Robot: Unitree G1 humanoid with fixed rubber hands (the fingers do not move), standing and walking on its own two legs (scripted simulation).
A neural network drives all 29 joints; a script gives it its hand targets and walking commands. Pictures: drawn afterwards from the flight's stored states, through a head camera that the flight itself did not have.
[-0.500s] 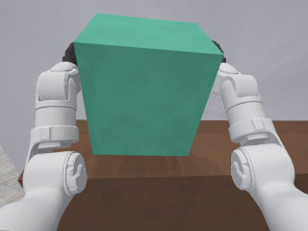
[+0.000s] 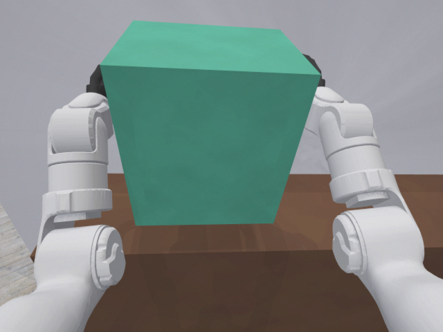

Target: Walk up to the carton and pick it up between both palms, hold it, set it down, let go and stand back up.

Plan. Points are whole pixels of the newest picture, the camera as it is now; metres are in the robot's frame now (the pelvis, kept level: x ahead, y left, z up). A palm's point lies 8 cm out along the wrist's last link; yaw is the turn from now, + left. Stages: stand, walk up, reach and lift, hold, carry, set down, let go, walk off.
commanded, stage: hold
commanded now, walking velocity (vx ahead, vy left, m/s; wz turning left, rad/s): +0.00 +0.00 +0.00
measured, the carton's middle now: (207, 127) +0.37 +0.01 +0.25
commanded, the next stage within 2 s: none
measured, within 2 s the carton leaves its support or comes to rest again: neither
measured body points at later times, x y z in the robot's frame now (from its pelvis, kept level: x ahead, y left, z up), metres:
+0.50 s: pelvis +0.01 +0.00 +0.00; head -0.06 +0.02 +0.44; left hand +0.41 +0.18 +0.29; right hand +0.41 -0.17 +0.30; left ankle +0.03 +0.12 -0.75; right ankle +0.04 -0.11 -0.75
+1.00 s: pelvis +0.00 +0.00 +0.00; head -0.08 +0.02 +0.44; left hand +0.38 +0.18 +0.30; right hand +0.38 -0.16 +0.31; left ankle +0.03 +0.12 -0.75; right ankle +0.04 -0.11 -0.75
